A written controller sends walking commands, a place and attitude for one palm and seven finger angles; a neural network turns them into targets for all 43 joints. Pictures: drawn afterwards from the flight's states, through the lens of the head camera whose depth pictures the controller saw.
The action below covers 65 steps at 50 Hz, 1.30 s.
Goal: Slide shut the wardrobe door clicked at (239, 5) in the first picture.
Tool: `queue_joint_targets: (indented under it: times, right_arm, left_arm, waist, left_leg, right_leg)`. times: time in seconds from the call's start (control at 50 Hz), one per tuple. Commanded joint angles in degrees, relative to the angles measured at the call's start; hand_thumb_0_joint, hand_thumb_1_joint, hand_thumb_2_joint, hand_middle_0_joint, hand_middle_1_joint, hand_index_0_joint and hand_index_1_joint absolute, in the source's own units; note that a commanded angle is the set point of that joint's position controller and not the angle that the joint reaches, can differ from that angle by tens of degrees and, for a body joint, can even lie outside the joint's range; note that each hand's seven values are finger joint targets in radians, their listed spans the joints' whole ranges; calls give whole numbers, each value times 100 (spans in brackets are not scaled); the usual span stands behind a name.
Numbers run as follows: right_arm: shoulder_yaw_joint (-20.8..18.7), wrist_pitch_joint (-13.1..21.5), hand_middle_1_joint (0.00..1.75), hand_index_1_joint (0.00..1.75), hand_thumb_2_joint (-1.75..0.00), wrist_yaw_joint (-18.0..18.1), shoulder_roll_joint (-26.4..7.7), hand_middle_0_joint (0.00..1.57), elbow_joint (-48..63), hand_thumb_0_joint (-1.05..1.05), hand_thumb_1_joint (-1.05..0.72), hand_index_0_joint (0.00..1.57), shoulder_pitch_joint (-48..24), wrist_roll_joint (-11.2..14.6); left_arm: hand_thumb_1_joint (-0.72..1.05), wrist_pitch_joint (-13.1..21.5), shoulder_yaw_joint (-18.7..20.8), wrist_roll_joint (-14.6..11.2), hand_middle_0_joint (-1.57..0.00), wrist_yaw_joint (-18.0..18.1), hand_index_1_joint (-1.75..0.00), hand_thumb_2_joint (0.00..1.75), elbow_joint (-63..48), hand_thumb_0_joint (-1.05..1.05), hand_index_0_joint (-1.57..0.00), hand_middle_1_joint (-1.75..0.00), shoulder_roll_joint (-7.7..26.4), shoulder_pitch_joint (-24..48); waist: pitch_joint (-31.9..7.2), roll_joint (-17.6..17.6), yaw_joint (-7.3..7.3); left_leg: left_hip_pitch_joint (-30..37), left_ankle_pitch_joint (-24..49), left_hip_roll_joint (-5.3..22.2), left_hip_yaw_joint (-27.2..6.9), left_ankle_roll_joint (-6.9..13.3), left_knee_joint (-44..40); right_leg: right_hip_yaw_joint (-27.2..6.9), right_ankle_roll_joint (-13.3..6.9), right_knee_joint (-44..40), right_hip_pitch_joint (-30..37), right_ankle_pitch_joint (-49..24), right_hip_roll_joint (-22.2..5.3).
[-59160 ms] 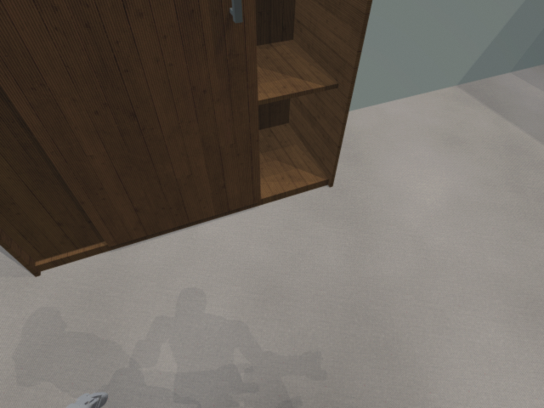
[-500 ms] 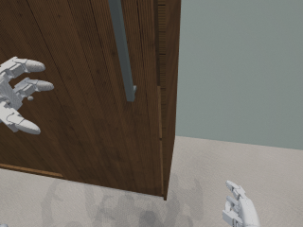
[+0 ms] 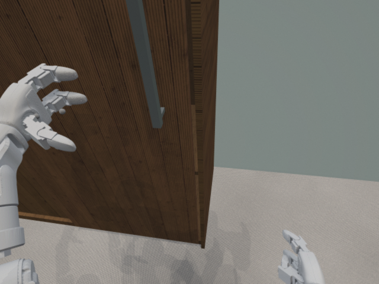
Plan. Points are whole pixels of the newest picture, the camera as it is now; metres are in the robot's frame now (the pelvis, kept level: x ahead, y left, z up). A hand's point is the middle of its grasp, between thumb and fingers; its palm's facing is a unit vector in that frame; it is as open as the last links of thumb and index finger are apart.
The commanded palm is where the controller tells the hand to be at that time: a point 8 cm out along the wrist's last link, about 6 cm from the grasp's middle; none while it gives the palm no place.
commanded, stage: move the hooked fingers beside the handle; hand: left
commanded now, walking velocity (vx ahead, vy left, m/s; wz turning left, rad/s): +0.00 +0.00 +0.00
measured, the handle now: (150, 65) +0.48 +0.13 +0.26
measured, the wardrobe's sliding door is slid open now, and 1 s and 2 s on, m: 0.01 0.01 0.01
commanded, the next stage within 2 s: feel for the door with the fingertips in 1.90 s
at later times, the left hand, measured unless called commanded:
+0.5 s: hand (84, 101) +0.36 +0.23 +0.25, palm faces -0.01 -1.00 -0.07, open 14.0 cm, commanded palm +0.34 +0.27 +0.25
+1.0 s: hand (101, 91) +0.40 +0.21 +0.24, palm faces -0.01 -1.00 -0.04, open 14.0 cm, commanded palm +0.38 +0.25 +0.25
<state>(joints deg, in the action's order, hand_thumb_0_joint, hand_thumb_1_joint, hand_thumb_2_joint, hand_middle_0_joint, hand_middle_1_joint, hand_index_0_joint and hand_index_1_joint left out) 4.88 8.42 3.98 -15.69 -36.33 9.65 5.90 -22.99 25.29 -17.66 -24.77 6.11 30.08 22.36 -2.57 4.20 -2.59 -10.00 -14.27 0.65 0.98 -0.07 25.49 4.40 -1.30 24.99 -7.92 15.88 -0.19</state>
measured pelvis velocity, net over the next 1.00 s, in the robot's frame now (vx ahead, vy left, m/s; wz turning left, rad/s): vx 0.01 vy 0.00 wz -0.01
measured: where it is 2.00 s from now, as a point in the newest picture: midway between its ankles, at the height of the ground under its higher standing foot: outside the picture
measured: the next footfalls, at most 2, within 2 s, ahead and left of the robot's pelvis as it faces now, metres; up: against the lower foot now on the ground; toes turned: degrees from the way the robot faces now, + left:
none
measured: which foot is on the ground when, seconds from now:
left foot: down 0.00-1.00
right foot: down 0.00-1.00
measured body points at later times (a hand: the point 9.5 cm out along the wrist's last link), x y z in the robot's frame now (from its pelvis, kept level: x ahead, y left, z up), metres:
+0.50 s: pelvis +0.00 +0.00 +0.00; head -0.02 -0.02 +0.45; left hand +0.35 +0.28 +0.25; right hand +0.20 -0.23 -0.08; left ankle -0.01 +0.12 -0.74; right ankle -0.03 -0.10 -0.74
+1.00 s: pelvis +0.01 +0.00 +0.00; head +0.00 -0.02 +0.45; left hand +0.40 +0.27 +0.25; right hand +0.15 -0.25 -0.10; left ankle -0.01 +0.12 -0.74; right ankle -0.03 -0.10 -0.74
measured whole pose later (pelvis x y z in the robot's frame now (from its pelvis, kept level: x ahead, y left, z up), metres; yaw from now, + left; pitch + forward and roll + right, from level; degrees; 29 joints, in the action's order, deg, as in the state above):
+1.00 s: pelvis +0.01 +0.00 +0.00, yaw -1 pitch +1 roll +0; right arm 2.7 5.8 5.0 -16.0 -38.4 13.7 5.3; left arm -17.7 19.2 -13.2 -17.7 25.3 27.1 37.4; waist -2.7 3.0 0.2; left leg -11.4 -14.6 0.9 1.7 0.1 25.4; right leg 3.6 -1.2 24.2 -9.3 15.5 0.1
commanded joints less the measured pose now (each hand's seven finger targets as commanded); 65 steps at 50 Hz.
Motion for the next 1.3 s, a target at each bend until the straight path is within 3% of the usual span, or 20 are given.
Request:
queue_joint_targets:
  times: [0.0, 0.06, 0.12, 0.22, 0.24, 0.3, 0.5, 0.58, 0.64, 0.7, 0.72, 0.92, 1.0, 1.04, 1.06, 1.1, 1.12, 1.16, 1.22, 1.28]
  right_arm:
    - [-262, 300, 30, 30, -90, 56, -599, 20, 1058, 0, -90, 20, -986, -1]
    - [-276, 260, 30, 30, -90, 83, -627, 20, 972, 0, -90, 20, -928, -12]
    - [-279, 245, 30, 30, -90, 104, -592, 20, 955, 0, -90, 20, -918, -9]
    - [-286, 202, 30, 30, -90, 104, -593, 20, 926, 0, -90, 20, -875, -26]
    - [-277, 205, 30, 30, -90, 104, -596, 20, 925, 0, -90, 20, -909, -29]
    - [-293, 148, 30, 30, -90, 116, -613, 20, 889, 0, -90, 20, -882, -16]
    - [-298, 113, 30, 30, -90, 172, -600, 20, 822, 0, -90, 20, -740, -44]
    - [-336, 86, 30, 30, -90, 177, -644, 20, 781, 0, -90, 20, -625, -58]
    - [-348, 50, 30, 30, -90, 153, -648, 20, 803, 0, -90, 20, -549, -66]
    - [-369, 65, 30, 30, -90, 142, -641, 20, 826, 0, -90, 20, -516, -67]
    - [-389, 48, 30, 30, -90, 142, -649, 20, 805, 0, -90, 20, -445, -74]
    - [-443, 24, 30, 30, -90, 167, -705, 20, 690, 0, -90, 20, -248, -64]
    - [-453, 78, 30, 30, -90, 162, -668, 20, 670, 0, -90, 20, -242, -85]
    - [-453, 43, 30, 30, -90, 155, -690, 20, 625, 0, -90, 20, -212, -81]
    - [-447, 30, 30, 30, -90, 153, -693, 20, 604, 0, -90, 20, -202, -92]
    - [-467, -17, 30, 30, -90, 154, -721, 20, 582, 0, -90, 20, -149, -99]
    - [-463, -71, 30, 30, -90, 146, -731, 20, 595, 0, -90, 20, -116, -114]
    - [-459, -82, 30, 30, -90, 132, -686, 20, 676, 0, -90, 20, -171, -100]
    - [-464, -119, 30, 30, -90, 147, -680, 20, 706, 0, -90, 20, -147, -106]
    - [-455, -73, 30, 30, -90, 170, -666, 20, 696, 0, -90, 20, -185, -92]
  left_arm:
    - [-50, 376, 469, -36, -30, 130, -120, 30, -1335, 0, -30, -120, 1551, 2136]
    - [-50, 375, 487, -41, -30, 189, -120, 30, -1079, 0, -30, -120, 1581, 2226]
    - [-50, 405, 235, -10, -30, 243, -120, 30, -1136, 0, -30, -120, 1402, 2537]
    - [-50, 404, 314, 43, -30, 354, -120, 30, -940, 0, -30, -120, 1459, 2469]
    - [-50, 397, 168, 48, -30, 348, -120, 30, -827, 0, -30, -120, 1275, 2567]
    - [-50, 357, 147, 91, -30, 389, -120, 30, -535, 0, -30, -120, 1338, 2762]
    - [-50, 612, -246, 213, -30, 543, -120, 30, -56, 0, -30, -120, 1097, 3680]
    - [-50, 669, -73, 266, -30, 636, -120, 30, 344, 0, -30, -120, 1300, 3722]
    - [-50, 786, -4, 330, -30, 680, -120, 30, 341, 0, -30, -120, 1435, 3851]
    - [-50, 887, -183, 305, -30, 647, -120, 30, 300, 0, -30, -120, 1200, 3950]
    - [-50, 892, 23, 289, -30, 658, -120, 30, 483, 0, -30, -120, 1386, 3688]
    - [-50, 975, -247, 338, -30, 722, -120, 30, 596, 0, -30, -120, 1245, 4304]
    - [-50, 1078, -523, 372, -30, 800, -120, 30, 506, 0, -30, -120, 870, 4626]
    - [-50, 1029, -336, 365, -30, 865, -120, 30, 867, 0, -30, -120, 1011, 4309]
    - [-50, 1006, -466, 369, -30, 881, -120, 30, 901, 0, -30, -120, 874, 4462]
    - [-50, 937, -141, 423, -30, 970, -120, 30, 1232, 0, -30, -120, 1211, 4217]
    - [-50, 968, -75, 461, -30, 1001, -120, 30, 1211, 0, -30, -120, 1352, 4124]
    - [-50, 1022, -316, 497, -30, 1007, -120, 30, 1019, 0, -30, -120, 1098, 4377]
    - [-50, 1133, -301, 456, -30, 961, -120, 30, 986, 0, -30, -120, 1125, 4327]
    - [-50, 1191, -362, 462, -30, 906, -120, 30, 867, 0, -30, -120, 1095, 4636]
  waist:
    - [-1392, 78, -27]
    - [-1267, -214, 18]
    - [-1266, 8, 44]
    - [-1357, -64, 8]
    - [-1304, -192, 63]
    - [-1221, -227, 96]
    - [-1342, -15, 223]
    - [-1449, -305, 191]
    - [-1547, -149, 178]
    - [-1646, -213, 225]
    - [-1634, -312, 164]
    - [-1552, -140, 330]
    - [-1722, -35, 384]
    - [-1534, -217, 312]
    - [-1532, -160, 342]
    - [-1472, -406, 267]
    - [-1513, -319, 211]
    - [-1556, -268, 297]
    - [-1618, -392, 295]
    - [-1633, -155, 372]
  left_leg:
    - [886, 1835, -99, -197, 192, -91]
    - [810, 1706, -87, -230, 198, -108]
    - [862, 1648, -86, -218, 184, -104]
    - [840, 1767, -88, -214, 179, -95]
    - [829, 1776, -98, -212, 198, -90]
    - [770, 1636, -89, -210, 196, -102]
    - [836, 1540, -85, -216, 198, -116]
    - [751, 1588, -70, -212, 217, -127]
    - [729, 1712, -65, -195, 206, -140]
    - [824, 1846, -58, -164, 227, -109]
    - [747, 1837, -46, -164, 220, -96]
    - [773, 1766, -43, -132, 230, -73]
    - [998, 2001, -33, -182, 217, -38]
    - [831, 1895, -23, -177, 218, -65]
    - [796, 1855, -31, -150, 212, -87]
    - [620, 1781, -25, -134, 227, -100]
    - [554, 1775, -29, -121, 209, -133]
    - [652, 1816, -20, -117, 221, -128]
    - [678, 1828, -3, -122, 232, -132]
    - [820, 1813, -3, -121, 231, -117]
  right_leg:
    - [-136, 21, -187, 57, -2197, -46]
    - [-125, 35, -234, -3, -2096, -21]
    - [-144, 17, -255, -33, -1976, -39]
    - [-148, 3, -235, 75, -2112, -42]
    - [-154, 21, -218, 26, -2210, -43]
    - [-156, 30, -239, -85, -2066, -38]
    - [-198, -3, -271, -121, -1933, -51]
    - [-215, 6, -269, -9, -2013, -54]
    - [-232, -10, -255, 124, -2136, -62]
    - [-230, -4, -225, 141, -2324, -54]
    - [-227, -8, -233, 212, -2302, -47]
    - [-243, -7, -282, 19, -2200, -25]
    - [-214, -28, -218, -52, -2335, -3]
    - [-220, -26, -250, -55, -2243, 8]
    - [-225, -17, -247, -63, -2255, -5]
    - [-237, -3, -257, -1, -2232, -6]
    - [-240, -13, -262, 124, -2194, -26]
    - [-251, -5, -255, 71, -2272, -22]
    - [-248, -7, -262, 149, -2262, -12]
    - [-268, -13, -277, 35, -2248, 1]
